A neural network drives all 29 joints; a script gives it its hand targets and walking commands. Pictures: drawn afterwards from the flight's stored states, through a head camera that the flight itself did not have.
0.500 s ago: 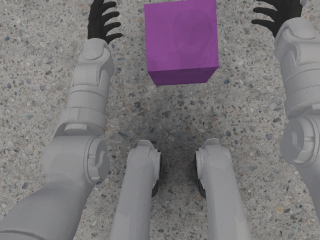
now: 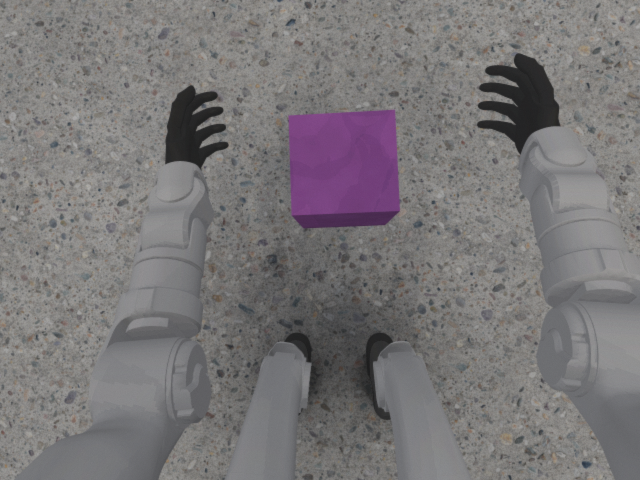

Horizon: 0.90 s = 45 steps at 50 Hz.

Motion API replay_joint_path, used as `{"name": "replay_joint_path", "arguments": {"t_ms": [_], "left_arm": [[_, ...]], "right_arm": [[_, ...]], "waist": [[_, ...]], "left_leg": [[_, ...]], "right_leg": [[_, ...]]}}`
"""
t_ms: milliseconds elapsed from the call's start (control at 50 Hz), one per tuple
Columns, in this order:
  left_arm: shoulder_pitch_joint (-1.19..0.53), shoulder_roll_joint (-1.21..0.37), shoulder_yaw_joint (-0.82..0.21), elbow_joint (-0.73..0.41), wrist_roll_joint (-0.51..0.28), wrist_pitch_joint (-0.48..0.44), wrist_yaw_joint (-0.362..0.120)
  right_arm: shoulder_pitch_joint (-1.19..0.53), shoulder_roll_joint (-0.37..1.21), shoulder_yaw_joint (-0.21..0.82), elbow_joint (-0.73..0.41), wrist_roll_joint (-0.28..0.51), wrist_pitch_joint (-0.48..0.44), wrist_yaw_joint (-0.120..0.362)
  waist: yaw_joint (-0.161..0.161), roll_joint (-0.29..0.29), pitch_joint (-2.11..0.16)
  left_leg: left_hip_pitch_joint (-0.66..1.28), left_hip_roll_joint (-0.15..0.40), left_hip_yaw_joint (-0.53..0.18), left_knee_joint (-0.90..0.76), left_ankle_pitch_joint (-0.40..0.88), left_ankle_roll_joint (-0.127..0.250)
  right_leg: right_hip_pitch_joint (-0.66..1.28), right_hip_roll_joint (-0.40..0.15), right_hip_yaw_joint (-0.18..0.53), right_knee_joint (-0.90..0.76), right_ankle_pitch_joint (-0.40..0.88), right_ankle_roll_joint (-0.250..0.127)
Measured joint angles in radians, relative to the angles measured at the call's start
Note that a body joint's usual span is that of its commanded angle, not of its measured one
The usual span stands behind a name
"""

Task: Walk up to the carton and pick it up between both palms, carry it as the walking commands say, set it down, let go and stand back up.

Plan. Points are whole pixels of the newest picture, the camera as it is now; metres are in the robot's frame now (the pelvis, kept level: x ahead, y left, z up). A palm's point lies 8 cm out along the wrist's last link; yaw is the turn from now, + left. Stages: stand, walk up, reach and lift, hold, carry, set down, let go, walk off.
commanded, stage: set down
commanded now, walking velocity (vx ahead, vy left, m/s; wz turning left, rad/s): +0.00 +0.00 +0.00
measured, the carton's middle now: (342, 177) +0.55 -0.01 -0.54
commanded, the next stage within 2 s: let go in 0.08 s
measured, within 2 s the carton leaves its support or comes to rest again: neither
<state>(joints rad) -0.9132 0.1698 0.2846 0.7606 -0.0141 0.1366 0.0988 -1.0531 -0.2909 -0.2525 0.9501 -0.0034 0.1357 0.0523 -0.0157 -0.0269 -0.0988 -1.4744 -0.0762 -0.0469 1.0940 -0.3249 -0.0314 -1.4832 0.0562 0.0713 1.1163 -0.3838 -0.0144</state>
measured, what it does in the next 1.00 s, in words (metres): rises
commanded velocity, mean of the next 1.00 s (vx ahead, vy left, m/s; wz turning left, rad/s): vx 0.00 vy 0.00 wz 0.00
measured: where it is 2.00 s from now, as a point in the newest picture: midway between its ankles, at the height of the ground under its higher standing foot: (338, 389)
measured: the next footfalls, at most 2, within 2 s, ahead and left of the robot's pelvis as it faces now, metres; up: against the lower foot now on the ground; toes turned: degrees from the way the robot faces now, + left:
none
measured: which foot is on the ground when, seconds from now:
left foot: down 0.00-1.00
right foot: down 0.00-1.00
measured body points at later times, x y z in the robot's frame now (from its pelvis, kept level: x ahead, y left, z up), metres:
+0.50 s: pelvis +0.01 +0.02 +0.06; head +0.21 +0.00 +0.46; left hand +0.36 +0.21 -0.04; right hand +0.35 -0.24 -0.04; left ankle +0.04 +0.13 -0.63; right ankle +0.03 -0.10 -0.63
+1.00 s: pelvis +0.05 +0.02 +0.11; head +0.07 +0.01 +0.56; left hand +0.23 +0.25 +0.04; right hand +0.22 -0.22 +0.03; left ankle +0.04 +0.13 -0.63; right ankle +0.03 -0.10 -0.63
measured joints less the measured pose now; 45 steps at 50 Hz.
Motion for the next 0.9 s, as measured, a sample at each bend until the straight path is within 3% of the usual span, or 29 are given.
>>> {"name": "replay_joint_path", "arguments": {"t_ms": [100, 220, 320, 400, 460, 600, 680, 780, 900], "left_arm": [[0.004, -0.022, 0.023, 0.054, 0.068, -0.03, -0.018], [-0.042, -0.069, 0.058, 0.065, 0.156, -0.054, -0.027], [0.159, -0.106, -0.005, -0.048, 0.169, -0.046, -0.048], [0.391, -0.097, -0.059, -0.181, 0.147, -0.037, -0.059], [0.514, -0.059, -0.072, -0.235, 0.143, -0.031, -0.073], [0.685, -0.004, -0.16, -0.157, 0.067, -0.053, -0.12], [0.78, -0.016, -0.195, -0.16, 0.056, -0.071, -0.128], [0.902, -0.027, -0.214, -0.235, 0.053, -0.088, -0.122], [1.093, -0.006, -0.236, -0.342, 0.05, -0.099, -0.126]], "right_arm": [[0.022, 0.009, -0.048, 0.044, -0.022, -0.047, 0.014], [-0.017, 0.013, -0.086, 0.049, -0.106, -0.075, 0.008], [0.216, 0.088, -0.076, -0.108, -0.192, -0.058, -0.027], [0.481, 0.113, -0.015, -0.302, -0.157, -0.039, -0.041], [0.593, 0.098, 0.032, -0.384, -0.119, -0.039, -0.039], [0.745, 0.093, 0.1, -0.294, -0.051, -0.062, 0.001], [0.86, 0.127, 0.108, -0.264, -0.042, -0.078, 0.015], [0.994, 0.149, 0.121, -0.354, -0.049, -0.094, 0.015], [1.168, 0.118, 0.15, -0.467, -0.058, -0.111, 0.01]], "waist": [[0.002, 0.011, -0.023], [0.036, 0.043, 0.025], [0.036, 0.056, 0.037], [0.032, 0.04, 0.024], [0.022, 0.037, 0.017], [0.013, 0.022, -0.004], [0.031, 0.014, 0.032], [0.048, 0.034, 0.128], [0.041, 0.061, 0.141]], "left_leg": [[0.084, 0.018, -0.028, -0.127, 0.012, -0.006], [0.098, 0.034, -0.014, -0.207, 0.044, 0.004], [0.151, 0.027, 0.0, -0.252, 0.068, 0.008], [0.249, 0.026, 0.015, -0.281, 0.065, 0.02], [0.353, 0.029, 0.013, -0.311, 0.05, 0.031], [0.62, 0.018, -0.01, -0.398, 0.064, 0.037], [0.75, 0.015, -0.019, -0.442, 0.068, 0.038], [0.908, 0.018, -0.017, -0.495, 0.072, 0.046], [1.122, 0.021, -0.013, -0.585, 0.068, 0.051]], "right_leg": [[0.086, 0.009, -0.02, -0.14, 0.048, -0.008], [0.093, 0.019, -0.003, -0.222, 0.111, 0.005], [0.145, 0.009, 0.014, -0.262, 0.126, 0.014], [0.237, 0.007, 0.031, -0.285, 0.121, 0.02], [0.34, 0.007, 0.031, -0.315, 0.12, 0.023], [0.621, -0.011, 0.012, -0.413, 0.123, 0.023], [0.756, -0.017, 0.006, -0.464, 0.127, 0.022], [0.917, -0.018, 0.011, -0.525, 0.138, 0.024], [1.126, -0.022, 0.019, -0.607, 0.131, 0.022]]}}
